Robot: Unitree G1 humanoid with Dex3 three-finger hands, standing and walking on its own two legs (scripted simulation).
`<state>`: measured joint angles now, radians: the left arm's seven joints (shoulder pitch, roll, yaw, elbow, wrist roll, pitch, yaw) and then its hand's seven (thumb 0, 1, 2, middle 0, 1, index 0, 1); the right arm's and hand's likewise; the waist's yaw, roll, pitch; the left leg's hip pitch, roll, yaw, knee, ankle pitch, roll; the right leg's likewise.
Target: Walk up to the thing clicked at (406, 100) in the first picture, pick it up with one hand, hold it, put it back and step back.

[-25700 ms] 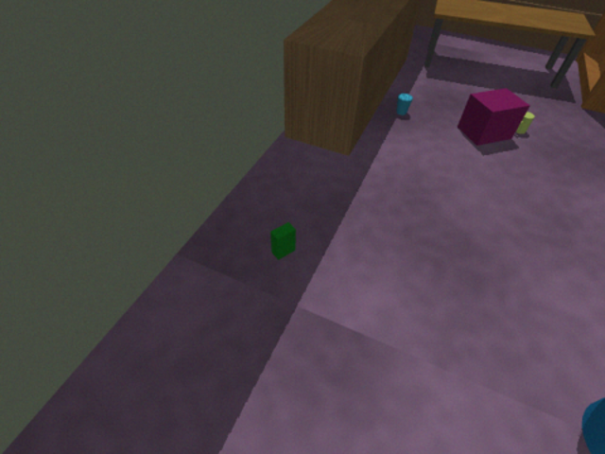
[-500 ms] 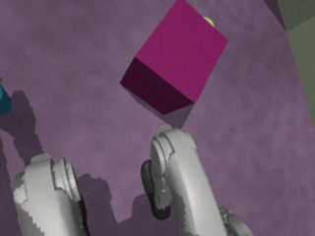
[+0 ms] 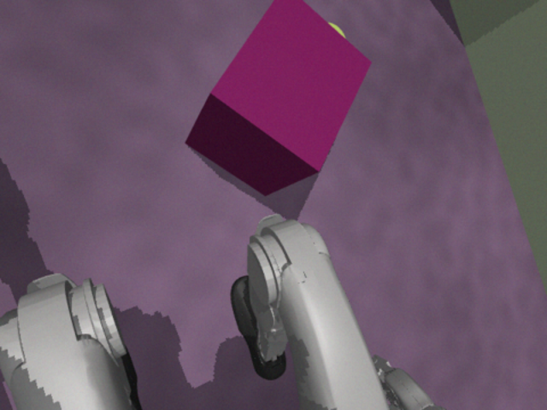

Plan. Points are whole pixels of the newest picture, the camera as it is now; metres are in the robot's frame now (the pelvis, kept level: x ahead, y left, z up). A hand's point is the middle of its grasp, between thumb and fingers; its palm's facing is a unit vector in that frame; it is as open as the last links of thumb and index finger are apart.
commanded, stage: open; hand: left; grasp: from above
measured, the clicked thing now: out of the picture +0.46 +0.32 -0.25
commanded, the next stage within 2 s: withdraw in 0.88 s
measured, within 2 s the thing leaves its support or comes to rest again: rests again in 1.34 s
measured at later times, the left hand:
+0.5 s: hand out of the picture +0.45 +0.32 -0.22, palm faces -0.47 -0.11 -0.88, open 13.4 cm
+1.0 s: hand out of the picture +0.46 +0.32 -0.22, palm faces -0.47 -0.12 -0.88, open 13.9 cm
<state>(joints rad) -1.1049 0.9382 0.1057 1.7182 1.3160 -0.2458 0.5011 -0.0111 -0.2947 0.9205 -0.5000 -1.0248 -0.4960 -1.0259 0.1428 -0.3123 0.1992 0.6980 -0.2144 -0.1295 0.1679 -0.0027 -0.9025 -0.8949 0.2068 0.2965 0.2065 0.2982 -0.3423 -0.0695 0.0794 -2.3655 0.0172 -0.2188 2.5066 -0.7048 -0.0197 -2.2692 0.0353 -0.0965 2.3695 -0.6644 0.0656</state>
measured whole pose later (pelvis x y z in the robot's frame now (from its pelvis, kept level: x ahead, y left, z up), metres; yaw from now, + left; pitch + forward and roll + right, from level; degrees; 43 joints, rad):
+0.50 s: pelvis +0.00 +0.00 +0.00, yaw -1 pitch +31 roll -12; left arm -1.09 0.94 0.09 1.70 1.30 -0.20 0.52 0.00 -0.53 1.10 -0.13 -1.18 -0.14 -1.16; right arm 0.15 -0.31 0.22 0.71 -0.23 -0.16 0.19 0.00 -0.90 -0.90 0.21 0.30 0.21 0.30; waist -0.36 -0.08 0.08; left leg -2.37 0.01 -0.23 2.51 -0.71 -0.01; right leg -2.26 0.04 -0.11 2.36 -0.66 0.07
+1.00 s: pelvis +0.00 +0.00 +0.00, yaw -1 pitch +32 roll -12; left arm -1.07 0.94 0.10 1.66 1.29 -0.22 0.50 0.00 -0.56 1.06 -0.10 -1.11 -0.10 -1.09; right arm 0.14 -0.32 0.22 0.69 -0.22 -0.15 0.19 0.00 -0.90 -0.90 0.21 0.30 0.21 0.30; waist -0.34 -0.08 0.09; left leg -2.36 0.02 -0.23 2.50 -0.71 -0.02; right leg -2.26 0.04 -0.11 2.35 -0.67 0.07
